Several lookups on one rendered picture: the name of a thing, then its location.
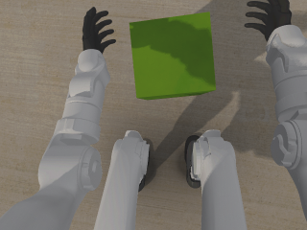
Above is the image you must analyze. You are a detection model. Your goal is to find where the left robot forearm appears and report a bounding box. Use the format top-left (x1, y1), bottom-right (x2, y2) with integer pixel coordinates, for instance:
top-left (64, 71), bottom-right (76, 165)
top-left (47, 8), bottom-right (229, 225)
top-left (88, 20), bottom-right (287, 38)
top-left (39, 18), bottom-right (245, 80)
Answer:
top-left (37, 49), bottom-right (110, 184)

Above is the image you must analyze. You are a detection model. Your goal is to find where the robot left upper arm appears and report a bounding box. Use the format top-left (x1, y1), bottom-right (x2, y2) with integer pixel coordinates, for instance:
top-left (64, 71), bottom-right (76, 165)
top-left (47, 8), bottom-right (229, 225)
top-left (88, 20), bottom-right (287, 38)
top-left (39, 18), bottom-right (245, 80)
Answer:
top-left (0, 145), bottom-right (103, 230)

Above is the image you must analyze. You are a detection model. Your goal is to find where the carton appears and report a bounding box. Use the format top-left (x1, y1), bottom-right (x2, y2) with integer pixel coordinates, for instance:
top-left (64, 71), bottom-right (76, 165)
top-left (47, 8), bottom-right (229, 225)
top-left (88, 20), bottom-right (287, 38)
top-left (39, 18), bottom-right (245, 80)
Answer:
top-left (129, 11), bottom-right (216, 101)

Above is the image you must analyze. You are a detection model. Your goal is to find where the robot right upper arm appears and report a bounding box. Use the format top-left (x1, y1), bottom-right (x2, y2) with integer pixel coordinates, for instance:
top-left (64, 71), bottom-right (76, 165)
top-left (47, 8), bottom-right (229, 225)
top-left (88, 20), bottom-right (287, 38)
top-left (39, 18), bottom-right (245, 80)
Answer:
top-left (271, 119), bottom-right (307, 221)

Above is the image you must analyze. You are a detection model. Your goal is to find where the robot right hand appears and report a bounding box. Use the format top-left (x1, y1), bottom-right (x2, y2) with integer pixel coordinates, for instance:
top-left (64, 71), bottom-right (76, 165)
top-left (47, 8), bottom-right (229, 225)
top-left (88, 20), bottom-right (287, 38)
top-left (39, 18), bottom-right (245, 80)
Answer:
top-left (244, 0), bottom-right (292, 42)

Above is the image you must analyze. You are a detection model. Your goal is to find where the robot right shin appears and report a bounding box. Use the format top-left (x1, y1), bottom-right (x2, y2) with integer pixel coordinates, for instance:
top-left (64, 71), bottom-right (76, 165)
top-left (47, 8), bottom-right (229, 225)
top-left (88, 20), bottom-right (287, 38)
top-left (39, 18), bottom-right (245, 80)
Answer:
top-left (190, 129), bottom-right (236, 181)

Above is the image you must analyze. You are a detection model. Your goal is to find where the right robot forearm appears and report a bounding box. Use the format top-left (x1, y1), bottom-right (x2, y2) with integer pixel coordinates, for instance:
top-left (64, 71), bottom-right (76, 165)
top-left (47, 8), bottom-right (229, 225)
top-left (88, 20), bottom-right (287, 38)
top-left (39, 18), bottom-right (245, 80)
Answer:
top-left (266, 25), bottom-right (307, 124)

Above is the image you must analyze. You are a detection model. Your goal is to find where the robot left thigh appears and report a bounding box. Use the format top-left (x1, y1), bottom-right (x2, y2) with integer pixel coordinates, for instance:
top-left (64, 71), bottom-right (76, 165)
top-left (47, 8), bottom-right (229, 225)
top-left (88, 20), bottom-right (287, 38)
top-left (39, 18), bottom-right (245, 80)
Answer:
top-left (93, 136), bottom-right (150, 230)

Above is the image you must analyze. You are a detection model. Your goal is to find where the robot left hand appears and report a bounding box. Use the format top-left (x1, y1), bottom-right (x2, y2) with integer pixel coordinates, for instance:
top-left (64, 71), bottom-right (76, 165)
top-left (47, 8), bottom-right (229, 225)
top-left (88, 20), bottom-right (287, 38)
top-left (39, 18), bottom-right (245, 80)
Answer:
top-left (82, 7), bottom-right (116, 53)

